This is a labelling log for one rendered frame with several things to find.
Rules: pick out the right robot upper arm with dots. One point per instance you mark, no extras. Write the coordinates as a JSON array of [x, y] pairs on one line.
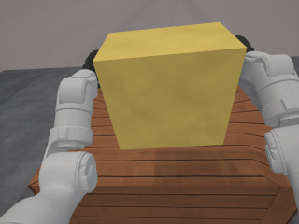
[[282, 153]]

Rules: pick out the left robot forearm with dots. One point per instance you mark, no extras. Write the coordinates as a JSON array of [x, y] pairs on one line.
[[73, 114]]

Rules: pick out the left robot hand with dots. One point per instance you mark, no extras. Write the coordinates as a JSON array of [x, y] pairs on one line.
[[89, 64]]

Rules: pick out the right robot hand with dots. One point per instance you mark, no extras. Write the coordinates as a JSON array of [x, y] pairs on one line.
[[243, 40]]

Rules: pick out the right robot forearm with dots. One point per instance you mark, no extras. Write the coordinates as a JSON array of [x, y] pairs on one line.
[[277, 86]]

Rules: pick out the carton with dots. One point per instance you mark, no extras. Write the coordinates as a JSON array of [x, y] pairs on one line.
[[172, 86]]

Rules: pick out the pedestal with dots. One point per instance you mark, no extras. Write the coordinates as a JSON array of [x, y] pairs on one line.
[[230, 183]]

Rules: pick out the left robot upper arm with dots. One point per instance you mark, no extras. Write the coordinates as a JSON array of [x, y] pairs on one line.
[[65, 178]]

